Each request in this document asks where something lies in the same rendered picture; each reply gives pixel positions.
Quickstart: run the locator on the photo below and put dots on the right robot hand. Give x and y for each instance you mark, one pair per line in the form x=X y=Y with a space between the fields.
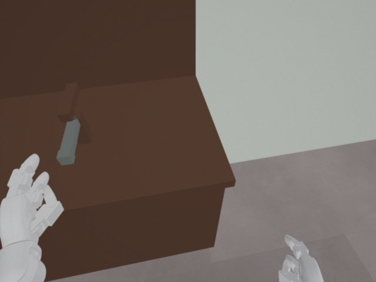
x=305 y=269

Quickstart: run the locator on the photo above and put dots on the left robot forearm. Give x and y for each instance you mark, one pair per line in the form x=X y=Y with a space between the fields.
x=21 y=262

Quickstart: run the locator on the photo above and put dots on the counter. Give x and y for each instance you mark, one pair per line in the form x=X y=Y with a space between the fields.
x=150 y=170

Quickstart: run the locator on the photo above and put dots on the tap lever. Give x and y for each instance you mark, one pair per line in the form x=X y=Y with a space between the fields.
x=66 y=154

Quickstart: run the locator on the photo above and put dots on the left robot hand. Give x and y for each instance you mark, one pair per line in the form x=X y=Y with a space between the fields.
x=18 y=209

